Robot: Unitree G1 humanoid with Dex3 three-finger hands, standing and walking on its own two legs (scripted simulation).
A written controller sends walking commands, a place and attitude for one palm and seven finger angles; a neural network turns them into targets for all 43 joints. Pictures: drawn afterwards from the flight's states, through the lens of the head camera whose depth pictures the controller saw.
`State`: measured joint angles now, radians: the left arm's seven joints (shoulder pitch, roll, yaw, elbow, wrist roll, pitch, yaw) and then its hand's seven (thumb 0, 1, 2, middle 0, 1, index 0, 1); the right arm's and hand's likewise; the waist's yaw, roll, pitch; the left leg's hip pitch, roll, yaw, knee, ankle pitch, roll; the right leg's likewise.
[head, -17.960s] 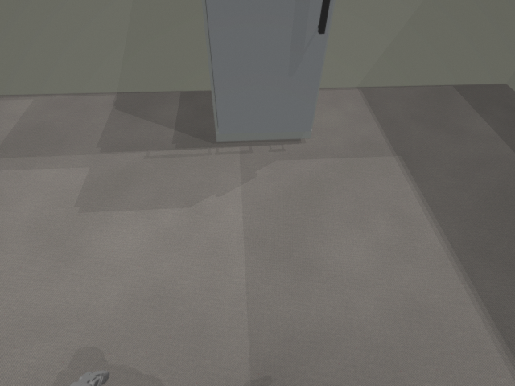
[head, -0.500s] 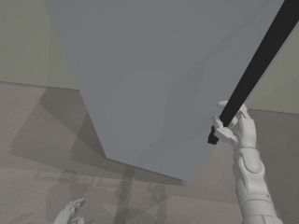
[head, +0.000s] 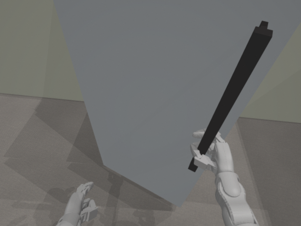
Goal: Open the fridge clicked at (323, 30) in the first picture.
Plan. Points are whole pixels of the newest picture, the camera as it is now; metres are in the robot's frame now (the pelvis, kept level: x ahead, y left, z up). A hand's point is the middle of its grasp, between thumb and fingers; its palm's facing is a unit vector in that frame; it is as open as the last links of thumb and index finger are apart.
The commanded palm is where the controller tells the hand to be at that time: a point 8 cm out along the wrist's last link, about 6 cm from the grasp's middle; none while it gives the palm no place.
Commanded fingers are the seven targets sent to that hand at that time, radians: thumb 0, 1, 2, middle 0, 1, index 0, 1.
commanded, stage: walk backward, drawing the door open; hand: right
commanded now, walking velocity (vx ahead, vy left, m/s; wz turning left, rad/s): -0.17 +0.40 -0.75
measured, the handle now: (216, 119) +0.35 -0.12 +0.14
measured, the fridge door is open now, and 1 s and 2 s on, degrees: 23 50 71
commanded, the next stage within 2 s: stop walking and hold the door back in 1.50 s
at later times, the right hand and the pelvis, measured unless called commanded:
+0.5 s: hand (174, 184) +0.22 -0.03 +0.04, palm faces +0.19 +0.96 -0.20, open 6.5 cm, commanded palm +0.18 -0.07 +0.04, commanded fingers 0.00 -0.90 -0.90 0.45 1.40 0.45 1.40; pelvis -0.05 +0.15 -0.02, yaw -14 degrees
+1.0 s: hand (120, 216) +0.14 +0.08 +0.04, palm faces +0.60 +0.78 -0.18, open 6.5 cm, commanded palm +0.09 +0.07 +0.04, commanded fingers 0.00 -0.90 -0.90 0.45 1.40 0.45 1.40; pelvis -0.01 +0.37 -0.02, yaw -42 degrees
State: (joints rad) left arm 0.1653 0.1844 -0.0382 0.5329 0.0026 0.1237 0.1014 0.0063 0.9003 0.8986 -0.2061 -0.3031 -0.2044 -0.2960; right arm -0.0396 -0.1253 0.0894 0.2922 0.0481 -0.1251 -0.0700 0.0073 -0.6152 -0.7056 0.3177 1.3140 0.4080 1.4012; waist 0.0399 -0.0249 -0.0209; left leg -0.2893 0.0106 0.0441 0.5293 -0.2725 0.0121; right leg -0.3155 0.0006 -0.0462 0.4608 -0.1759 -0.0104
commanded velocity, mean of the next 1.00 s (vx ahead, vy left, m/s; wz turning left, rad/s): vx -0.16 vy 0.40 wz -0.75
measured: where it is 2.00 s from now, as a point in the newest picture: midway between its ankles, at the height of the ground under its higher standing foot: outside the picture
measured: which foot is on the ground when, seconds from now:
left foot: down 0.00-0.40, up 0.42-0.52, down 0.54-0.76, up 0.78-0.98, down 1.00-1.00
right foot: down 0.00-0.52, up 0.54-0.76, down 0.78-1.00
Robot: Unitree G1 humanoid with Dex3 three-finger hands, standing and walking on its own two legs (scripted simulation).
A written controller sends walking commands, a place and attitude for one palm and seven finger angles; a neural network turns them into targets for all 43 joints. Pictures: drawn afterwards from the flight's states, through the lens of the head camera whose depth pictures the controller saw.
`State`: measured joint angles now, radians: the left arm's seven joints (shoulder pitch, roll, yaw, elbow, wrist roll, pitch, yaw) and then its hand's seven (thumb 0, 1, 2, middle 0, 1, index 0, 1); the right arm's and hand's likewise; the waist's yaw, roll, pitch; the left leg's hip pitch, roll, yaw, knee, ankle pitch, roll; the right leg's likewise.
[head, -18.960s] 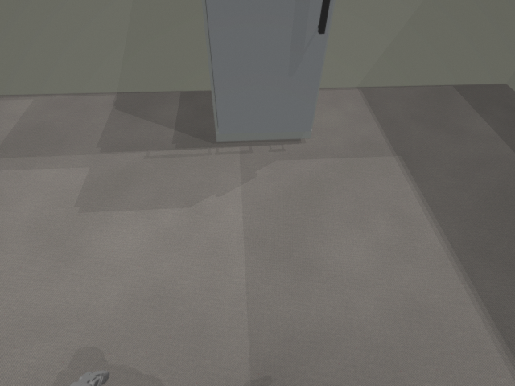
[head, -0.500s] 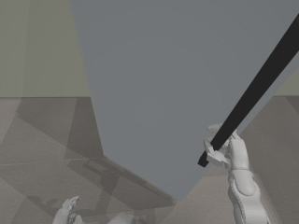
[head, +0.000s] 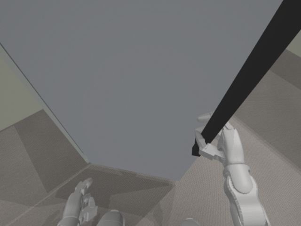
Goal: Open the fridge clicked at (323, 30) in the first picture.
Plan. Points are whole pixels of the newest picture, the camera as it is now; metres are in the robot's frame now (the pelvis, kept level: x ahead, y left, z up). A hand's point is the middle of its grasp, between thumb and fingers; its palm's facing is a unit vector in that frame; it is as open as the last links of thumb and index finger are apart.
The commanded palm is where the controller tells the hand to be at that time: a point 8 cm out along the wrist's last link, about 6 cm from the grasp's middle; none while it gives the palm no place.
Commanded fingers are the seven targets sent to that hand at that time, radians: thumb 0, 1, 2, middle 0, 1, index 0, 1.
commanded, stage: walk backward, drawing the door open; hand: right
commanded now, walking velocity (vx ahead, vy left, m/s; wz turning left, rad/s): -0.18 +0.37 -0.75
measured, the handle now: (223, 104) +0.35 -0.13 +0.16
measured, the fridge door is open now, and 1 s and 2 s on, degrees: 50 71 70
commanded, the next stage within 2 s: stop walking and hold the door back in 0.50 s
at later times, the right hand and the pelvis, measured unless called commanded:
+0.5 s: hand (179, 193) +0.19 -0.04 +0.06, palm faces +0.43 +0.88 -0.18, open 6.2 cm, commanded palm +0.14 -0.08 +0.05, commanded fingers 0.00 -0.90 -0.90 0.45 1.40 0.45 1.40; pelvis -0.02 +0.21 +0.02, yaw -22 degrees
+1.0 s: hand (164, 210) +0.16 -0.01 +0.06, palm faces +0.70 +0.69 -0.18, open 5.8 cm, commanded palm +0.12 -0.05 +0.07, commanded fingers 0.00 -0.90 -0.90 0.45 1.40 0.45 1.40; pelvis -0.05 +0.34 +0.01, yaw -37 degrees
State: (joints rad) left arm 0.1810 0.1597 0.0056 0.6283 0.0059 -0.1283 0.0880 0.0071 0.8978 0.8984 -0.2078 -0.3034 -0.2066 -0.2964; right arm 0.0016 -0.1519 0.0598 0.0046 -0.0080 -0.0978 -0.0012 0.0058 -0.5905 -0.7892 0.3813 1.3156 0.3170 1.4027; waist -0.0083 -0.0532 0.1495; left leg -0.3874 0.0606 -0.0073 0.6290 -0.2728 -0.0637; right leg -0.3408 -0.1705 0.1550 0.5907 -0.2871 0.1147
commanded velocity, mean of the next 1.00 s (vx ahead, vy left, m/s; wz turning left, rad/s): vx -0.03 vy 0.11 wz -0.43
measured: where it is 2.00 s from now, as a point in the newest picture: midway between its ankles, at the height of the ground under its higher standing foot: outside the picture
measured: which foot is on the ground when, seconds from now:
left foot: down 0.00-0.24, up 0.26-0.52, down 0.54-0.92, up 0.94-1.00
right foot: down 0.00-0.02, up 0.04-0.24, down 0.26-0.56, up 0.58-0.88, down 0.90-1.00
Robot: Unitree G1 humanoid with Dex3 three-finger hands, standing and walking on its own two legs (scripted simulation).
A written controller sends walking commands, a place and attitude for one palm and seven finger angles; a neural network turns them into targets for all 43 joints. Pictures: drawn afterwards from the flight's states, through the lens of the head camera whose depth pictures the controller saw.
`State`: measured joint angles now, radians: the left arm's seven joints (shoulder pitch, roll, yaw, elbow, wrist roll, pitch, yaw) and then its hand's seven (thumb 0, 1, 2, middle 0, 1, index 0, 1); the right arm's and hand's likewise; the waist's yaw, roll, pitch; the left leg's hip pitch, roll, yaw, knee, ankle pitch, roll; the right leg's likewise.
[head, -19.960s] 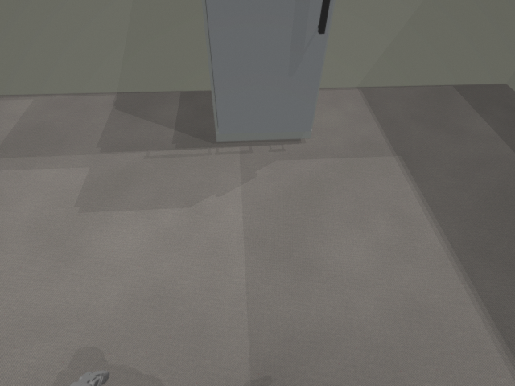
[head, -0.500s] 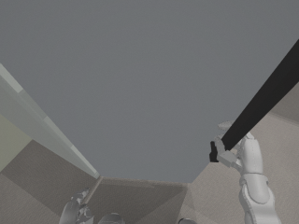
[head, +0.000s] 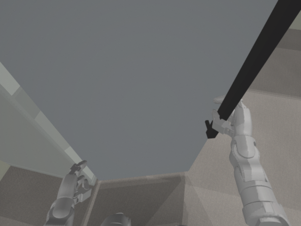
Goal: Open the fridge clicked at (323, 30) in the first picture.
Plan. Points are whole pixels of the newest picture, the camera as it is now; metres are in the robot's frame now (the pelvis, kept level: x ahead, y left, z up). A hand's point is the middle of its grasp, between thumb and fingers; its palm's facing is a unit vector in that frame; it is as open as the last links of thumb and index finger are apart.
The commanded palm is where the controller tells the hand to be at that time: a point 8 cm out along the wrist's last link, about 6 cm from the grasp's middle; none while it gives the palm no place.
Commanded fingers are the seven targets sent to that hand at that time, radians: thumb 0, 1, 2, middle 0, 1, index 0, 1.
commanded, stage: stop walking and hold the door back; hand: right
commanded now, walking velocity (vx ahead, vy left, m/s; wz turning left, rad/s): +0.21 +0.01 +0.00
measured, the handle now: (234, 83) +0.42 -0.18 +0.14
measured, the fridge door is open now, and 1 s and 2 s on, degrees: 71 70 67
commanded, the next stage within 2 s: loosen the grip on the handle in 0.72 s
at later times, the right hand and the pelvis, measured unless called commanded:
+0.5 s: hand (215, 112) +0.40 -0.16 +0.05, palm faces +0.12 +0.98 -0.16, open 5.7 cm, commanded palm +0.37 -0.22 +0.06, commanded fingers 0.00 -0.90 -0.90 0.45 1.40 0.45 1.40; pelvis -0.02 +0.00 +0.00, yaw +1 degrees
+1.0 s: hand (222, 115) +0.39 -0.18 +0.06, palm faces +0.13 +0.98 -0.13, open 7.1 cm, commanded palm +0.36 -0.22 +0.06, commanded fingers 0.00 0.31 -0.32 0.45 1.40 0.45 1.40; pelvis -0.03 +0.00 +0.00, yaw +0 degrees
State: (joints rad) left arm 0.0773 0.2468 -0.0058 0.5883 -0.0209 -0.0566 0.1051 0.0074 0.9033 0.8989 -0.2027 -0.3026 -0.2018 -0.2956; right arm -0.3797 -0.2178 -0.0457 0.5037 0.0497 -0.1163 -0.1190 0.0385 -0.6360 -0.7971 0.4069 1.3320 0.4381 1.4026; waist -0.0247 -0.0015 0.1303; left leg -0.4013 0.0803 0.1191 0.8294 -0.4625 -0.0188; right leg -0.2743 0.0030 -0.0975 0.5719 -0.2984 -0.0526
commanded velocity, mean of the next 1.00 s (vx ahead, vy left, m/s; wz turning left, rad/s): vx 0.04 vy -0.02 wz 0.00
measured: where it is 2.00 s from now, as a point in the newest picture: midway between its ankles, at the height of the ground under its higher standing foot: outside the picture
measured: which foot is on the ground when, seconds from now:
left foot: up 0.00-0.14, down 0.16-1.00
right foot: down 0.00-0.18, up 0.20-0.40, down 0.42-1.00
